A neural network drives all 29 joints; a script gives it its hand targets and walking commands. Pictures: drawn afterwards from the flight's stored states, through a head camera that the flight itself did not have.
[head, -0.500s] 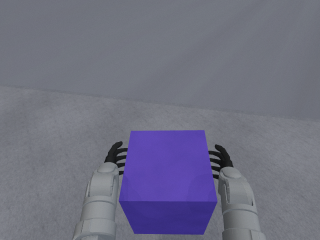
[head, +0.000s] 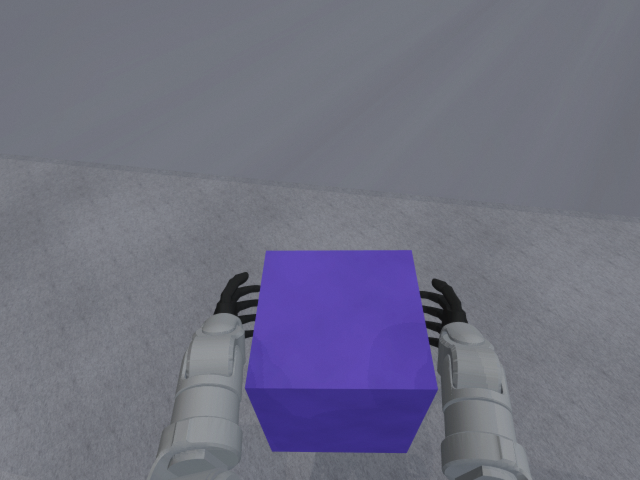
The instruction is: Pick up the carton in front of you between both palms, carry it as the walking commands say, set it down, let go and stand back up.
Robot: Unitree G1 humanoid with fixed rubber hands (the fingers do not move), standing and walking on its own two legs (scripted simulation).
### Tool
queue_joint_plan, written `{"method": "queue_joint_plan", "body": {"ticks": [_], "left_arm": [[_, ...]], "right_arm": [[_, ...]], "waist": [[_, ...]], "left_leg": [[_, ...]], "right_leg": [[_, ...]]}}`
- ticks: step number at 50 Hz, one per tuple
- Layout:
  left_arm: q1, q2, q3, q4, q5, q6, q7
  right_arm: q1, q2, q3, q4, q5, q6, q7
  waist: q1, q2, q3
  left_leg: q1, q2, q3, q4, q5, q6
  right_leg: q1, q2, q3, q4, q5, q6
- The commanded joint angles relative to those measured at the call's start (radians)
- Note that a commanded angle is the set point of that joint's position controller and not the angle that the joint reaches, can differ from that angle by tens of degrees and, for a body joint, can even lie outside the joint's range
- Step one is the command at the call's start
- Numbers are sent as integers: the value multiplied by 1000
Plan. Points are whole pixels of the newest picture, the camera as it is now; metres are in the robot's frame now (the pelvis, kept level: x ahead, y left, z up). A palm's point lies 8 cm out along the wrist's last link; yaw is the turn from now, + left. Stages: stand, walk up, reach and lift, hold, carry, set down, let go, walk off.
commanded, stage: set down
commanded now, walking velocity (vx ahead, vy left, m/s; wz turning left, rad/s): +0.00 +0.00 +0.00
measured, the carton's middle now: (338, 355) +0.32 -0.01 -0.06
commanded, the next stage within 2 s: none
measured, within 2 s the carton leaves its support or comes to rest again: neither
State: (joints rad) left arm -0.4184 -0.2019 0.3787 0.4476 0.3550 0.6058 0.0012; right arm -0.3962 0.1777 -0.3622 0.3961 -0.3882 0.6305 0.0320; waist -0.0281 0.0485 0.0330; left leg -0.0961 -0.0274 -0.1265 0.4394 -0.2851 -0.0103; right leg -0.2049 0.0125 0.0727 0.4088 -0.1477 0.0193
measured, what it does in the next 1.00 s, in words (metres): lowers itself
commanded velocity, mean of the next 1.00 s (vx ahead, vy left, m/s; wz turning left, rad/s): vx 0.00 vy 0.00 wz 0.00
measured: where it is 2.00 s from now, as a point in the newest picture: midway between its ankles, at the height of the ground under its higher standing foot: outside the picture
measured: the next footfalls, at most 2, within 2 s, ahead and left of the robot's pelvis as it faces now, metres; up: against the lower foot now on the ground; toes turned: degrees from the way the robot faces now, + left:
none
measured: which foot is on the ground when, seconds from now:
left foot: down 0.00-1.00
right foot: down 0.00-1.00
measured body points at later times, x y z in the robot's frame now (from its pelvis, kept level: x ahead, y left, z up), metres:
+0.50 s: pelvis -0.05 -0.01 -0.09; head +0.17 -0.04 +0.30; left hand +0.36 +0.10 -0.17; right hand +0.35 -0.20 -0.18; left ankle -0.02 +0.13 -0.74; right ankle +0.05 -0.14 -0.74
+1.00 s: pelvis -0.08 -0.01 -0.23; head +0.18 -0.06 +0.14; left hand +0.40 +0.08 -0.32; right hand +0.37 -0.22 -0.33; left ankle -0.02 +0.13 -0.74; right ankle +0.05 -0.14 -0.74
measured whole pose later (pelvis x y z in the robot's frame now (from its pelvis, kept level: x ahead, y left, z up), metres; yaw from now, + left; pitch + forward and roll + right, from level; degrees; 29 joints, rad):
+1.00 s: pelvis -0.08 -0.01 -0.23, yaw +4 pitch +45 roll +5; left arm -0.93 -0.08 0.42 0.72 0.18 0.23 0.11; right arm -0.87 0.00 -0.46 0.60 -0.25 0.29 -0.02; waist -0.09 0.09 -0.20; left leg -1.81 -0.16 -0.09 1.58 -0.56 -0.08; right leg -1.93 0.07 0.15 1.52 -0.37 0.06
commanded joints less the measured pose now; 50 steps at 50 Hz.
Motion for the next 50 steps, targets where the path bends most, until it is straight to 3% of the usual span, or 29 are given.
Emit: {"method": "queue_joint_plan", "body": {"ticks": [1, 5, 7, 12, 17, 19, 22, 26, 29, 38, 50], "left_arm": [[-510, -896, -376, 123, -156, -77, -199], [-461, -801, -259, 183, -70, -187, -158], [-436, -769, -257, 181, -58, -257, -139], [-476, -822, -405, 160, -124, -432, -102], [-601, -837, -589, 74, -209, -527, -89], [-641, -829, -630, 46, -232, -527, -89], [-693, -833, -638, 47, -243, -493, -103], [-778, -835, -573, 108, -229, -423, -145], [-837, -823, -508, 166, -213, -381, -171], [-974, -812, -428, 278, -221, -370, -184], [-1108, -788, -464, 301, -279, -402, -107]], "right_arm": [[-535, 730, 361, 101, 166, -95, 242], [-493, 626, 254, 171, 83, -197, 230], [-474, 603, 249, 180, 76, -259, 225], [-516, 669, 383, 168, 140, -419, 225], [-599, 738, 517, 118, 209, -504, 214], [-633, 740, 547, 90, 225, -503, 206], [-668, 750, 547, 93, 219, -470, 206], [-734, 778, 498, 161, 193, -397, 220], [-782, 787, 457, 209, 178, -350, 219], [-922, 787, 433, 246, 201, -334, 186], [-1050, 696, 433, 241, 266, -366, 169]], "waist": [[-27, 8, -156], [-31, -8, -195], [-27, -12, -270], [-27, -45, -586], [-47, -70, -940], [-53, -63, -1033], [-59, -42, -1046], [-66, -37, -965], [-66, -49, -939], [-75, -83, -1057], [-133, -49, -1177]], "left_leg": [[-299, -65, 43, -87, 68, -12], [-389, -79, 58, 5, 177, -17], [-435, -87, 64, 66, 248, -27], [-566, -108, 69, 230, 401, -44], [-791, -134, 85, 377, 407, -49], [-852, -146, 98, 429, 354, -53], [-924, -157, 117, 487, 204, -57], [-1111, -159, 139, 549, -56, -48], [-1255, -162, 152, 608, -156, -36], [-1512, -191, 177, 800, -178, -27], [-1594, -219, 198, 997, -174, -41]], "right_leg": [[180, 101, -58, 52, 71, -33], [41, 102, -61, 124, 178, -30], [-14, 100, -58, 179, 251, -26], [-64, 96, -38, 346, 467, -13], [-80, 86, -27, 514, 634, 3], [-142, 92, -39, 558, 581, 11], [-300, 106, -64, 591, 368, 16], [-449, 107, -74, 630, 82, 11], [-507, 106, -64, 671, -36, 9], [-640, 106, -67, 834, -36, 24], [-853, 117, -119, 1035, -13, 30]]}}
